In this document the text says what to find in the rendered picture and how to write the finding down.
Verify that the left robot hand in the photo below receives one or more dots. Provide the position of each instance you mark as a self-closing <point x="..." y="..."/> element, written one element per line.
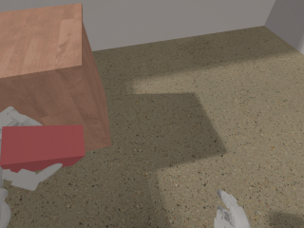
<point x="24" y="178"/>

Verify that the left robot forearm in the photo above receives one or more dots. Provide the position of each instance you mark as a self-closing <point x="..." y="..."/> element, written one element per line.
<point x="5" y="212"/>

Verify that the table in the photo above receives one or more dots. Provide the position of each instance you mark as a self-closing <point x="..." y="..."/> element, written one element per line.
<point x="48" y="71"/>

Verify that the right robot hand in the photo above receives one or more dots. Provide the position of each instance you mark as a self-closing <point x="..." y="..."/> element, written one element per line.
<point x="236" y="218"/>

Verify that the sponge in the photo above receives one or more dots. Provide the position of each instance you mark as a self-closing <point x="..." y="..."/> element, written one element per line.
<point x="36" y="147"/>

